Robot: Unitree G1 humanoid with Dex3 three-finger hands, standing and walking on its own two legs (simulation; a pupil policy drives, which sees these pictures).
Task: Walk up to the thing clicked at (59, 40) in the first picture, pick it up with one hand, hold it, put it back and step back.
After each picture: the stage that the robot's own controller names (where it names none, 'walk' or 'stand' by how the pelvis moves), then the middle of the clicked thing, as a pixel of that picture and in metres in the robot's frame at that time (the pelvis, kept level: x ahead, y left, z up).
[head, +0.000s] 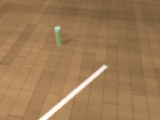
stand; (58, 36) +1.52 +0.33 -0.65
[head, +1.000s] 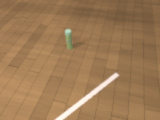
walk; (69, 39) +1.40 +0.29 -0.65
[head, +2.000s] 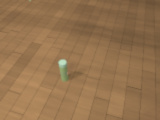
walk; (63, 71) +0.91 +0.26 -0.64
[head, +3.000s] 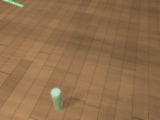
walk; (57, 100) +0.61 +0.23 -0.62
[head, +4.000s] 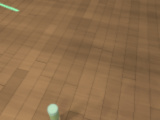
stand; (54, 115) +0.49 +0.22 -0.64
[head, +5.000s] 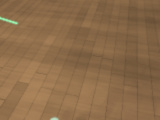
stand; out of the picture +0.44 +0.23 -0.65
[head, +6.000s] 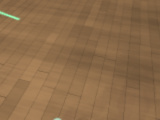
stand; out of the picture +0.42 +0.19 -0.66
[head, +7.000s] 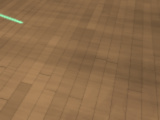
stand; out of the picture +0.42 +0.20 -0.66
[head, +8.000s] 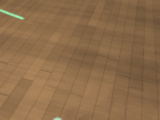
stand; out of the picture +0.42 +0.20 -0.66
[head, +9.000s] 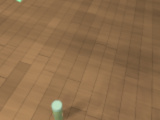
walk; (57, 111) +0.49 +0.16 -0.65
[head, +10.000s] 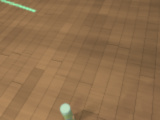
rise first; (68, 114) +0.47 +0.23 -0.64
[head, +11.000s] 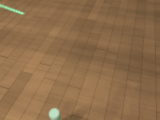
rise first; (56, 119) +0.47 +0.22 -0.64
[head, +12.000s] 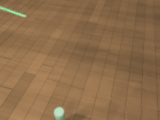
stand; (61, 119) +0.49 +0.21 -0.65
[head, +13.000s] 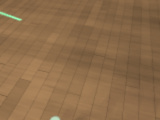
stand; out of the picture +0.44 +0.21 -0.66
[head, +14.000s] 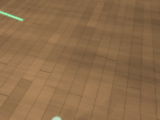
stand; out of the picture +0.44 +0.21 -0.66
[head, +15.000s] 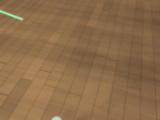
stand; out of the picture +0.44 +0.20 -0.66
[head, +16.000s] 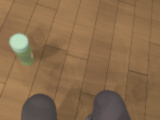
go down; (23, 52) +0.52 +0.23 -0.33
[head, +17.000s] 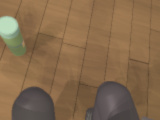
go down; (13, 39) +0.53 +0.25 -0.26
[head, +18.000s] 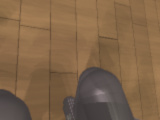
close in; out of the picture +0.51 +0.30 -0.19
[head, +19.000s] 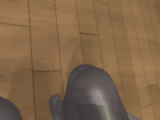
close; out of the picture +0.50 +0.32 -0.17
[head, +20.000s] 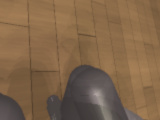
lift; out of the picture +0.48 +0.31 -0.18
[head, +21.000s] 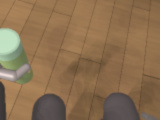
lift; (16, 62) +0.39 +0.24 -0.04
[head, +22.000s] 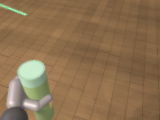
hold; (39, 95) +0.31 +0.17 +0.04
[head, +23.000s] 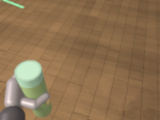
hold; (36, 93) +0.33 +0.18 +0.02
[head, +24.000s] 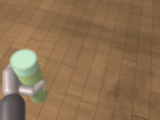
crouch; (33, 80) +0.37 +0.18 -0.02
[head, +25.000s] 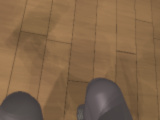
lower; out of the picture +0.53 +0.28 -0.06
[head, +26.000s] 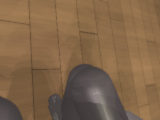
lower; out of the picture +0.48 +0.33 -0.18
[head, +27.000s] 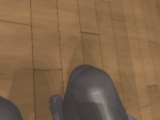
lower; out of the picture +0.48 +0.33 -0.18
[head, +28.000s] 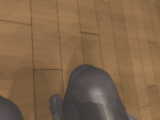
lower; out of the picture +0.48 +0.33 -0.18
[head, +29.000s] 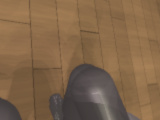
lower; out of the picture +0.49 +0.33 -0.18
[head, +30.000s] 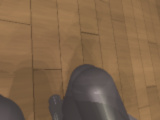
open; out of the picture +0.49 +0.30 -0.18
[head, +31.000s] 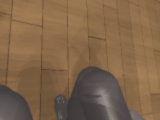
stand; out of the picture +0.49 +0.31 -0.19
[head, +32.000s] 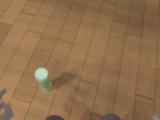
stand; (44, 81) +0.49 +0.22 -0.46
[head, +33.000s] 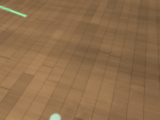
stand; out of the picture +0.46 +0.19 -0.60
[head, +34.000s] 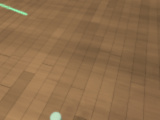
stand; out of the picture +0.46 +0.19 -0.60
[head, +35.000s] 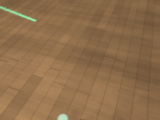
stand; out of the picture +0.48 +0.18 -0.65
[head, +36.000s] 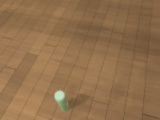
stand; (62, 101) +0.50 +0.22 -0.63
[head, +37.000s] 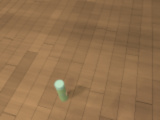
walk; (61, 91) +0.64 +0.24 -0.64
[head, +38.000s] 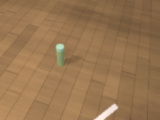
walk; (60, 55) +0.98 +0.17 -0.63
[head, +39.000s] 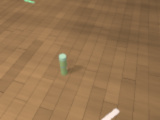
stand; (63, 65) +1.07 +0.22 -0.64
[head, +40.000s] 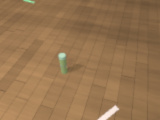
stand; (63, 63) +1.09 +0.24 -0.66
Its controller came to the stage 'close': yes
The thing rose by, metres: 0.67
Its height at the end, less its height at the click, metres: +0.00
